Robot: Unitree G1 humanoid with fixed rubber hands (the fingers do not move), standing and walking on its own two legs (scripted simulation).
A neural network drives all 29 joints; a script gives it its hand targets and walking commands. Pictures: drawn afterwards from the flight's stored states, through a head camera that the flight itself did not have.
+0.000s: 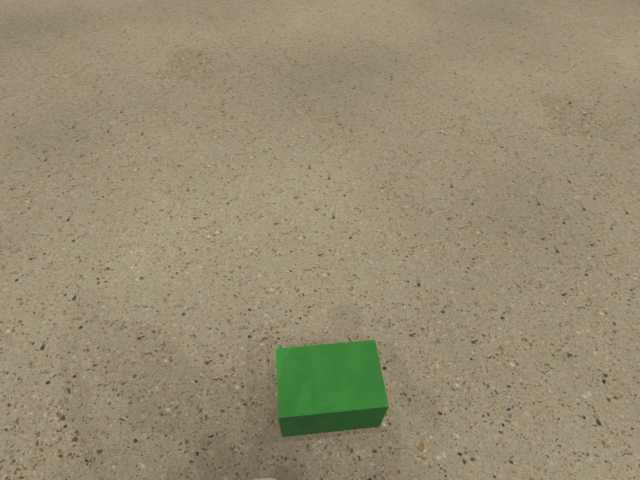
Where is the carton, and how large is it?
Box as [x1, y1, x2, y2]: [276, 340, 388, 436]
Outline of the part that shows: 374,340 276,349 278,418 282,436 379,425 388,407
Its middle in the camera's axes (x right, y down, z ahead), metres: +0.02 +0.42 +1.14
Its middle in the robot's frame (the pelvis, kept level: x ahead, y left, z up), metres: +0.46 +0.02 -0.68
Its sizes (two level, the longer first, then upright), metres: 0.289 0.190 0.188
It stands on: the floor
